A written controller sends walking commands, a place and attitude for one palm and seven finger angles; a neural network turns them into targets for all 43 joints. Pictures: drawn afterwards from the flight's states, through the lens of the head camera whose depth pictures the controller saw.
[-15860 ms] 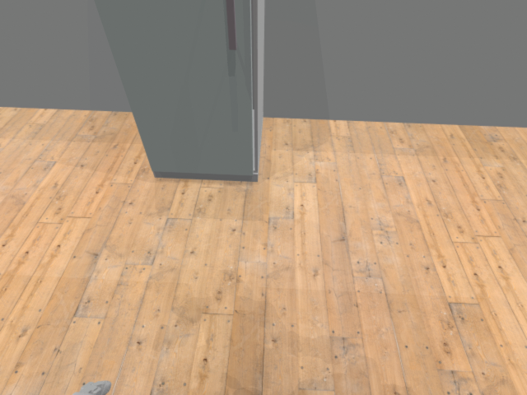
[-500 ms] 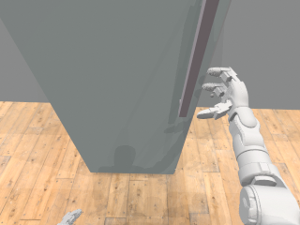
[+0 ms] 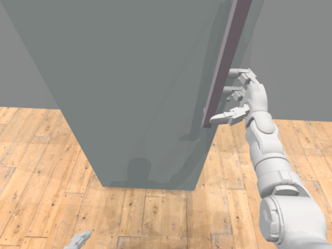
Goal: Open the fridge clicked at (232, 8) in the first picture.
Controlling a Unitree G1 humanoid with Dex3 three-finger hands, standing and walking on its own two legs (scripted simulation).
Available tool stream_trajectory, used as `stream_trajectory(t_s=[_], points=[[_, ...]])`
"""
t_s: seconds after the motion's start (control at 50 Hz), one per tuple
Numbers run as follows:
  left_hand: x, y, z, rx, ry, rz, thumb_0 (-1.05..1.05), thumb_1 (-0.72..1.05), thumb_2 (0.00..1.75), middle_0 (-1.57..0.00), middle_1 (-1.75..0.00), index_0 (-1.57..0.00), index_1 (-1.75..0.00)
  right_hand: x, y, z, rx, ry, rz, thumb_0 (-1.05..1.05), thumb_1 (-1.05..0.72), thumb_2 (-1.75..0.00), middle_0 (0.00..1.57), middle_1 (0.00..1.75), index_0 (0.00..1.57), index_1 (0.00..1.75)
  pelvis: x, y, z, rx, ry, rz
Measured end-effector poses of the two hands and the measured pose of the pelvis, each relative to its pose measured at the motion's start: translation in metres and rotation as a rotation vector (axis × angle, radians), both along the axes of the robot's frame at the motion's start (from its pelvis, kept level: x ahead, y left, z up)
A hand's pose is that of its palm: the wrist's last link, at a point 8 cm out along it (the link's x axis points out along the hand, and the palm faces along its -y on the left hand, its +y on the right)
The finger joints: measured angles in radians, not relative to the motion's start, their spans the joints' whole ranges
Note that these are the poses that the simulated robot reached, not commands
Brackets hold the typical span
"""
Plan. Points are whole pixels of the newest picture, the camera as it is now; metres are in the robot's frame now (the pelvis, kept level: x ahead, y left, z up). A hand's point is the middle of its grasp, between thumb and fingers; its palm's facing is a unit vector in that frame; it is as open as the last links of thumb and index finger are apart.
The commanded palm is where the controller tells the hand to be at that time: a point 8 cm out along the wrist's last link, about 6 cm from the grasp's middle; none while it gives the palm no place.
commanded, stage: feel for the door with the fingertips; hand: right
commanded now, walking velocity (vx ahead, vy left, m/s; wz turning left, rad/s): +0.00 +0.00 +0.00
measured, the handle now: (221, 62) +0.49 -0.06 +0.21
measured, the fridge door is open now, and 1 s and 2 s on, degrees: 0 0 0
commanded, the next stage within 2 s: slide the fingers in behind the handle in 0.18 s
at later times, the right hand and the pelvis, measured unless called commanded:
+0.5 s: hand (225, 98) +0.45 -0.08 +0.14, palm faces -0.09 +1.00 +0.00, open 13.9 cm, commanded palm +0.43 -0.14 +0.13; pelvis +0.00 +0.00 +0.00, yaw +0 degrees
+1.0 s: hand (219, 99) +0.45 -0.07 +0.14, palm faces -0.10 +0.99 +0.01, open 14.0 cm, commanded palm +0.42 -0.12 +0.13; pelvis +0.00 +0.00 +0.00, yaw +0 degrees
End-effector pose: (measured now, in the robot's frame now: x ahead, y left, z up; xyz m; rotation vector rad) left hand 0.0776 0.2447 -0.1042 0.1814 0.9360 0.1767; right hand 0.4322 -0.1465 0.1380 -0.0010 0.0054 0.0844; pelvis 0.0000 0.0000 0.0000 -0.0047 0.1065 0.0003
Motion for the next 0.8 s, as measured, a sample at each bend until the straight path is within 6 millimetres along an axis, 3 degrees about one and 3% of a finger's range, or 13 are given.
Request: stream_trajectory(t_s=[0.44, 0.8], points=[[-0.029, 0.006, -0.007, 0.000, 0.076, 0.016, 0.01, 0.90, 0.90, -0.20, -0.30, -0.20, -0.30, 0.007, 0.002, 0.000, -0.013, -0.012, 0.000, -0.01, 0.50, -0.30, 0.34, 1.23, 0.33, 1.23, -0.004, 0.001, -0.002, -0.001, 0.023, -0.001], [-0.011, 0.000, -0.003, -0.012, 0.026, 0.009, 0.01, 0.90, 0.90, -0.20, -0.30, -0.20, -0.30, -0.005, 0.009, -0.006, 0.001, -0.012, 0.008, -0.01, 0.51, -0.30, 0.30, 1.20, 0.30, 1.20, -0.001, 0.000, -0.001, -0.001, 0.006, 0.010]])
